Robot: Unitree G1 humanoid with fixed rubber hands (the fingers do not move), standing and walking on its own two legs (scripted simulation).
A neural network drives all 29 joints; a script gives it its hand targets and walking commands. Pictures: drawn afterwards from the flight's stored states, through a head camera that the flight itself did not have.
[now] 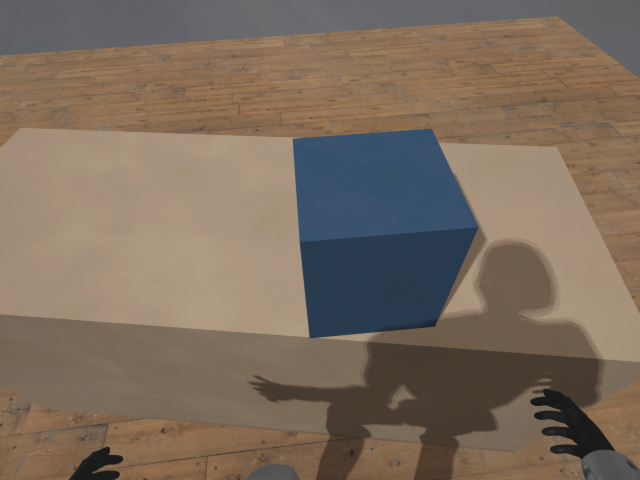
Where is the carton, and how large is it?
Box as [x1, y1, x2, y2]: [293, 129, 478, 337]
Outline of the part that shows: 431,129 293,139 299,238 310,337 434,326 478,227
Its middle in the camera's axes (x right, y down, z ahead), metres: +0.07 +0.00 +0.60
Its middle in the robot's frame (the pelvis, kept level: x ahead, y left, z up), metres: +0.44 -0.05 +0.01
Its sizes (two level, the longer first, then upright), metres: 0.210 0.200 0.250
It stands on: a pedestal, 0.64 m high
